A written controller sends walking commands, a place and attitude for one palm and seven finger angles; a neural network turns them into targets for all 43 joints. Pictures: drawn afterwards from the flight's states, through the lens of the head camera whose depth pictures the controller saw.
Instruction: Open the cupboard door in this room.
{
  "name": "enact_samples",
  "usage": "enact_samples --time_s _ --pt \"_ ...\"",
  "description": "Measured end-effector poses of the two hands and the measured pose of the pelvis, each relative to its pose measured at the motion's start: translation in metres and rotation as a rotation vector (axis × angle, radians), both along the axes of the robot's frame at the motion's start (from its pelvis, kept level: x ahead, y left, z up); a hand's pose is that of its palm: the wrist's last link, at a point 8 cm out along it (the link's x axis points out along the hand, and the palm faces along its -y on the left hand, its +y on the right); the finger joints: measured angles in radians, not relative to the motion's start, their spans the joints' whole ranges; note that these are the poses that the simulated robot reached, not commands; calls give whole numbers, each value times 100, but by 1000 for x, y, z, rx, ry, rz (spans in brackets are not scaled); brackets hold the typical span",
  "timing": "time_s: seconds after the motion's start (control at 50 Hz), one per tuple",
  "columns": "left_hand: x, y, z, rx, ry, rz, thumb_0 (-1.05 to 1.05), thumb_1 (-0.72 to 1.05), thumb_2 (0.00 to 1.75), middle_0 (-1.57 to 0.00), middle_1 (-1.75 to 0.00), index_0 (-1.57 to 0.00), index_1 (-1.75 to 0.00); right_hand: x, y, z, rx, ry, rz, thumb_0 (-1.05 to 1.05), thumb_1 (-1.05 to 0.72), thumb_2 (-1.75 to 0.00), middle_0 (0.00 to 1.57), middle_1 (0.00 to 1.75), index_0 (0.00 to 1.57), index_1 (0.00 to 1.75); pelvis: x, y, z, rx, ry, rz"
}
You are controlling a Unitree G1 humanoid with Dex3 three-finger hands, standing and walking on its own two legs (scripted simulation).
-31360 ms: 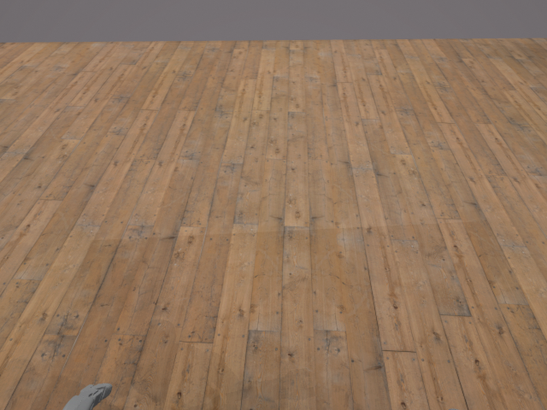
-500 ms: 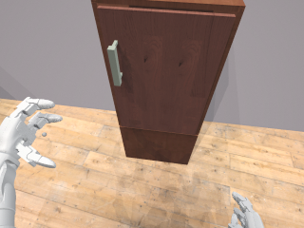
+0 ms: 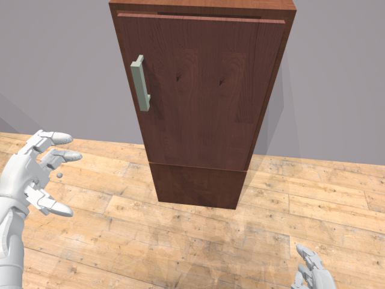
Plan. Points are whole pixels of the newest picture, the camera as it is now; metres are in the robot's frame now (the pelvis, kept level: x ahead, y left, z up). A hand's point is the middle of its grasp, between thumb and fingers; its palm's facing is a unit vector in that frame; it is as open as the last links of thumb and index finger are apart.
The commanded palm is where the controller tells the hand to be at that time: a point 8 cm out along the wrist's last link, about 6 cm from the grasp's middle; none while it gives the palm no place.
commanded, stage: move the hooked fingers beside the handle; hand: left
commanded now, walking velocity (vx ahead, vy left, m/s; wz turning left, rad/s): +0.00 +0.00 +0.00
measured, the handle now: (142, 83) +0.62 +0.18 +0.09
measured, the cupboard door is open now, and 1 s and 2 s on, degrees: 0 0 0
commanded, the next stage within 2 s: none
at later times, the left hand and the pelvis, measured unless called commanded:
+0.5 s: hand (81, 145) +0.37 +0.26 +0.11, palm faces -0.06 -1.00 -0.01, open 14.0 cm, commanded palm +0.34 +0.31 +0.10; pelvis -0.01 +0.01 +0.00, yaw -1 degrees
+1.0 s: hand (99, 121) +0.45 +0.25 +0.10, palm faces -0.05 -1.00 -0.01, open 14.0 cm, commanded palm +0.43 +0.31 +0.09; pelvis +0.00 +0.01 -0.01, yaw -1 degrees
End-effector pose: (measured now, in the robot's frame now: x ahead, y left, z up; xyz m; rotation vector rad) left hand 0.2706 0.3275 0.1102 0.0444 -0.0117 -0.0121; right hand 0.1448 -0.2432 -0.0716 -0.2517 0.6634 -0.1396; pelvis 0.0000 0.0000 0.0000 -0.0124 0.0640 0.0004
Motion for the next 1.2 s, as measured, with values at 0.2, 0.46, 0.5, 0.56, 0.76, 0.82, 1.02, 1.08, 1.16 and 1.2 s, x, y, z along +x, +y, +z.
enact_samples --time_s 0.2,0.46,0.5,0.56,0.76,0.82,1.02,1.08,1.16,1.2 --pt "2 4 -5 -16 -1 15 -1 -50 30 -31 -120 -30 -120 -3 3 0 -14 -1 16 1 -91 -90 20 30 20 30 -7 1 -2 -2 -2 7" --pt "71 -14 -2 -29 3 -56 -1 -50 30 -31 -120 -30 -120 -35 -5 -11 -35 102 -45 1 -91 -90 20 30 20 30 -8 5 -4 0 45 -4" --pt "78 -12 -3 -32 11 -44 -1 -50 30 -31 -120 -30 -120 -42 -7 -12 -33 124 -60 1 -91 -90 20 30 20 30 -6 6 -4 1 53 -11" --pt "86 -12 -5 -17 23 -34 -1 -50 30 -30 -120 -30 -120 -53 -10 -16 -31 163 -77 1 -91 -90 20 30 20 30 -4 7 -5 1 64 -15" --pt "115 -15 -7 -17 14 -35 -1 -50 30 -30 -120 -30 -120 -76 -15 -26 -46 298 -108 1 -91 -90 20 30 20 30 0 7 -7 -3 100 -12" --pt "126 -19 -4 -14 7 -52 -1 -50 30 -30 -120 -30 -120 -78 -16 -27 -47 316 -118 1 -91 -90 20 30 20 30 1 7 -7 -5 110 -12" --pt "162 -22 -10 -22 46 -38 -1 -50 30 -30 -120 -30 -120 -91 -18 -32 -51 385 -149 1 -91 -90 20 30 20 30 2 7 -11 -5 151 -20" --pt "171 -22 -7 -11 26 -40 -1 -50 30 -30 -120 -30 -120 -99 -19 -34 -54 425 -161 1 -91 -90 20 30 20 30 2 8 -13 -7 165 -21" --pt "184 -22 -7 -28 25 -47 -1 -50 30 -30 -120 -30 -120 -113 -19 -36 -60 484 -181 1 -91 -90 20 30 20 30 3 8 -14 -12 184 -20" --pt "192 -22 -8 -33 40 -51 -1 -50 30 -30 -120 -30 -120 -120 -19 -37 -64 512 -192 1 -91 -90 20 30 20 30 3 9 -15 -14 194 -19"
